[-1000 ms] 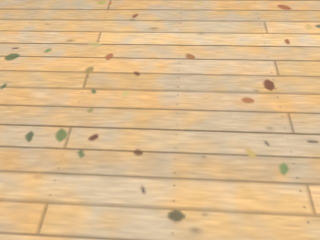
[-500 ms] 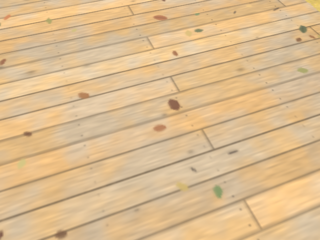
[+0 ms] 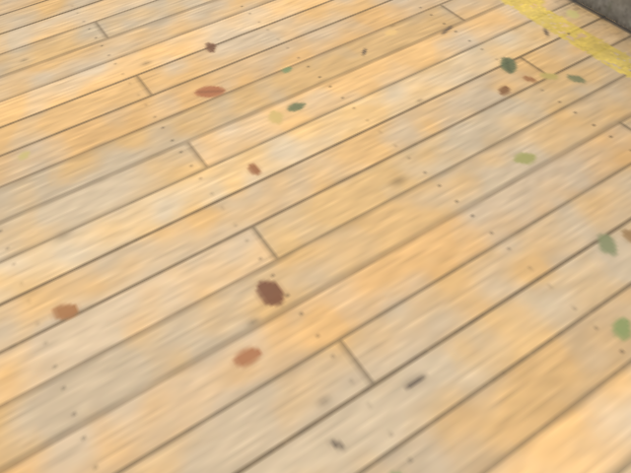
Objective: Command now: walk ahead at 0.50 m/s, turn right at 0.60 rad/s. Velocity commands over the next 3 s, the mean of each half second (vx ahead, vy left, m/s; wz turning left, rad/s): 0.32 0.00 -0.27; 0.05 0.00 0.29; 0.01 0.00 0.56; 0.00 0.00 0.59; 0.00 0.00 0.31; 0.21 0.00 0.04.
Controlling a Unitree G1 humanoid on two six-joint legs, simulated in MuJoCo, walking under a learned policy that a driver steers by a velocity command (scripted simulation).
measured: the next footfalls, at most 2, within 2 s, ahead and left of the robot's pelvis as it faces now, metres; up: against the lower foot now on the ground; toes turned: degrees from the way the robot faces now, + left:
left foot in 0.20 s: +0.30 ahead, +0.12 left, +0.00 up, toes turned -4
right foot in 0.62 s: +0.31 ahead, -0.08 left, +0.00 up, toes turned -4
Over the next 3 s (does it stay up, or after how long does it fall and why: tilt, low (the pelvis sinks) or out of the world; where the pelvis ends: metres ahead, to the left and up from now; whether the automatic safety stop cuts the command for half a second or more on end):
stays up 0.30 0.06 0.00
